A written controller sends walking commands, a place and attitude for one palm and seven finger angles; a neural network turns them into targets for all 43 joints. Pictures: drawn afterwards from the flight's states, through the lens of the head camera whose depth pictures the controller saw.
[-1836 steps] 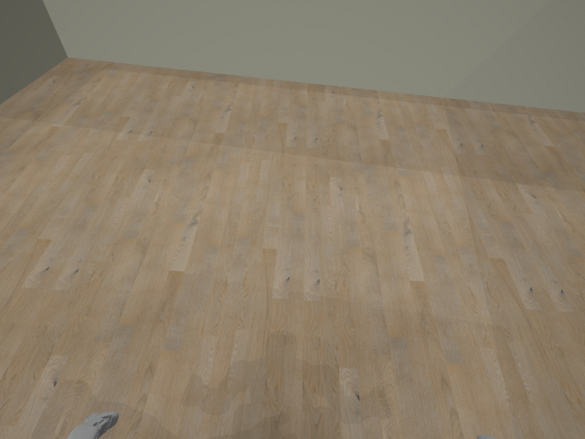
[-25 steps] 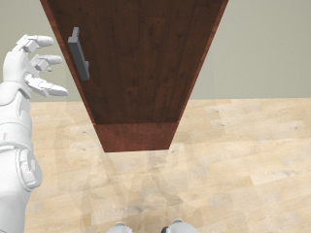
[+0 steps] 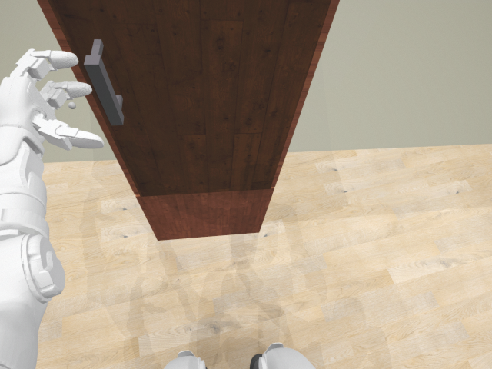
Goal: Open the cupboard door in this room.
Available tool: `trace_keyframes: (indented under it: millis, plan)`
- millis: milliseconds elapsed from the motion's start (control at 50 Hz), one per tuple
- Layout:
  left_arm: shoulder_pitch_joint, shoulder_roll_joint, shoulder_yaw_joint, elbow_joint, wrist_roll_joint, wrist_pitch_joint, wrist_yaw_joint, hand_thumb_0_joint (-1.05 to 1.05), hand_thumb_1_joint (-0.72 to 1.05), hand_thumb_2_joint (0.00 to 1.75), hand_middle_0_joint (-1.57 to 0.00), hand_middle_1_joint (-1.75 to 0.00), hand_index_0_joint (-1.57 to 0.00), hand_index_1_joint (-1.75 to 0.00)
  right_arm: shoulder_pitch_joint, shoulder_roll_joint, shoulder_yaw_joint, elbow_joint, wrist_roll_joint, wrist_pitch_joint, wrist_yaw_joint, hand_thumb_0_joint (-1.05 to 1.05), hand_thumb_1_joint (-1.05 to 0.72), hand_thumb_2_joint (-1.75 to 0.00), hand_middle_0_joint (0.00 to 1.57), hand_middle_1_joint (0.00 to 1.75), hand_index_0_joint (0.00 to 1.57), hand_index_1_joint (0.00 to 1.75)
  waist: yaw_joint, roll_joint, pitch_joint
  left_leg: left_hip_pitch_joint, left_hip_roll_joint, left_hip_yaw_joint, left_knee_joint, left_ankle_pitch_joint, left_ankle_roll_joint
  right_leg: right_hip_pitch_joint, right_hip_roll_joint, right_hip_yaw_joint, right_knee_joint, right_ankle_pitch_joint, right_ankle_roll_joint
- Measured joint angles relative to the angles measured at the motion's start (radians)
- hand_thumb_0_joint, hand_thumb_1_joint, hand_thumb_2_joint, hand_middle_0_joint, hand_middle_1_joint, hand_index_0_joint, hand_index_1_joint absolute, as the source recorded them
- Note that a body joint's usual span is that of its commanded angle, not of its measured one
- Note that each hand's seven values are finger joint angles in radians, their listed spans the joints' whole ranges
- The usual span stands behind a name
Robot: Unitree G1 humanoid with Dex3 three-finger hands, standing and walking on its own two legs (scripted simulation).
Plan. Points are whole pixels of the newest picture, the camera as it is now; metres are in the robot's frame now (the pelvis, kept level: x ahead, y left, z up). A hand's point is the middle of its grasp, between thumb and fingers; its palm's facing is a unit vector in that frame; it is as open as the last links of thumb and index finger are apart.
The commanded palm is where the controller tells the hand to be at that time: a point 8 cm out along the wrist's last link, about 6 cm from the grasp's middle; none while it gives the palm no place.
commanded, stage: slide the fingers in behind the handle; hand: left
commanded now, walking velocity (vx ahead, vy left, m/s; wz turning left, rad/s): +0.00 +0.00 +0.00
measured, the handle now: (107, 85) +0.54 +0.18 +0.11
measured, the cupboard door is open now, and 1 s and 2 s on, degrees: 0 0 0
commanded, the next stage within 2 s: close the thumb around the handle in 1.32 s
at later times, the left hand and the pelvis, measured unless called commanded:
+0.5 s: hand (90, 110) +0.49 +0.20 +0.11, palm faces +0.01 -1.00 +0.02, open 14.0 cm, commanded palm +0.46 +0.25 +0.11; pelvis +0.00 +0.00 +0.00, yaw +1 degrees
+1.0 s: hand (116, 106) +0.49 +0.17 +0.11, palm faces +0.02 -1.00 +0.01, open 14.0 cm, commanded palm +0.46 +0.22 +0.11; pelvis +0.00 -0.01 +0.00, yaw +0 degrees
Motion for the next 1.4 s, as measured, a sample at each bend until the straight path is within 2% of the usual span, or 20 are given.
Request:
trace_keyframes:
  millis: [100,280,420,520,620,900,1020,1120,1200,1400]
  plan:
    - [0.033,-0.016,0.004,-0.027,0.005,-0.005,0.027,-0.01,-0.50,0.30,-0.30,-1.20,-0.30,-1.20,-0.008,0.005,-0.003,-0.013,0.000,-0.002,0.007,0.01,-0.91,-0.90,0.20,0.30,0.21,0.30,0.006,0.003,-0.008,0.012,0.003,0.006,-0.005,-0.003,-0.002,0.008,0.004,0.006,-0.002,-0.002,-0.001]
    - [0.035,-0.042,-0.026,-0.029,-0.007,0.002,0.033,-0.01,-0.50,0.30,-0.30,-1.20,-0.30,-1.20,-0.031,0.019,0.003,-0.015,0.005,-0.006,0.009,0.01,-0.91,-0.90,0.20,0.30,0.21,0.30,0.022,0.004,-0.011,0.033,0.000,-0.001,-0.012,-0.003,-0.004,0.031,0.002,0.000,-0.006,-0.007,-0.004]
    - [0.050,-0.091,-0.060,-0.059,-0.020,-0.009,0.047,-0.01,-0.50,0.30,-0.30,-1.20,-0.30,-1.20,-0.040,0.018,-0.005,-0.011,0.004,-0.012,0.016,0.01,-0.91,-0.90,0.20,0.30,0.21,0.30,0.035,0.008,-0.016,0.041,-0.004,-0.003,-0.011,-0.005,-0.004,0.038,-0.002,-0.001,-0.002,-0.012,-0.003]
    - [0.029,-0.109,-0.062,-0.034,-0.005,0.002,0.076,-0.01,-0.51,0.30,-0.30,-1.20,-0.30,-1.20,-0.051,0.019,-0.002,-0.010,0.004,-0.016,0.017,0.01,-0.91,-0.90,0.20,0.30,0.21,0.30,0.028,0.004,-0.009,0.037,-0.007,-0.003,-0.008,-0.004,-0.004,0.033,-0.005,-0.002,0.007,-0.014,-0.003]
    - [0.014,-0.113,-0.062,-0.037,0.016,-0.018,0.113,-0.01,-0.50,0.30,-0.30,-1.20,-0.30,-1.20,-0.048,0.021,-0.004,-0.008,-0.001,-0.027,0.018,0.01,-0.91,-0.90,0.20,0.30,0.21,0.30,0.019,0.003,0.000,0.023,-0.007,-0.002,-0.001,-0.002,-0.005,0.016,-0.006,0.000,0.016,-0.013,-0.004]
    - [0.007,-0.152,-0.094,-0.021,0.002,-0.025,0.149,-0.01,-0.50,0.30,-0.30,-1.21,-0.31,-1.20,-0.009,0.023,-0.012,0.032,-0.006,-0.030,0.028,0.01,-0.91,-0.90,0.20,0.30,0.21,0.30,0.024,0.016,-0.012,0.031,-0.008,-0.002,-0.007,0.000,-0.007,0.023,-0.007,0.000,0.014,-0.014,-0.006]
    - [0.010,-0.171,-0.081,-0.023,0.022,-0.035,0.169,-0.01,-0.50,0.30,-0.30,-1.21,-0.31,-1.20,-0.016,0.025,-0.011,0.021,-0.008,-0.034,0.032,0.01,-0.91,-0.90,0.20,0.30,0.21,0.30,0.017,0.013,-0.011,0.037,-0.006,0.005,-0.012,0.003,-0.008,0.023,-0.004,0.007,0.017,-0.012,-0.008]
    - [0.023,-0.158,-0.052,-0.032,0.038,-0.041,0.176,-0.01,-0.50,0.30,-0.31,-1.21,-0.31,-1.20,-0.022,0.026,-0.010,0.002,-0.007,-0.033,0.030,0.01,-0.91,-0.90,0.20,0.30,0.21,0.30,0.012,0.009,-0.009,0.041,-0.002,0.012,-0.016,0.007,-0.010,0.021,0.000,0.015,0.018,-0.008,-0.011]
    - [0.036,-0.147,-0.053,-0.036,0.030,-0.046,0.169,-0.01,-0.50,0.30,-0.31,-1.20,-0.31,-1.20,-0.022,0.025,-0.011,-0.001,-0.003,-0.031,0.027,0.01,-0.91,-0.90,0.20,0.30,0.21,0.30,0.018,0.011,-0.008,0.049,-0.001,0.012,-0.020,0.009,-0.012,0.028,0.002,0.015,0.014,-0.006,-0.012]
    - [0.006,-0.153,-0.107,-0.016,0.004,-0.037,0.150,-0.01,-0.51,0.30,-0.30,-1.20,-0.30,-1.20,-0.037,0.015,-0.013,0.020,0.002,-0.042,0.017,0.01,-0.91,-0.90,0.20,0.30,0.21,0.30,0.028,0.010,-0.001,0.039,-0.008,-0.008,-0.015,0.016,-0.014,0.029,-0.005,-0.005,0.013,-0.004,-0.014]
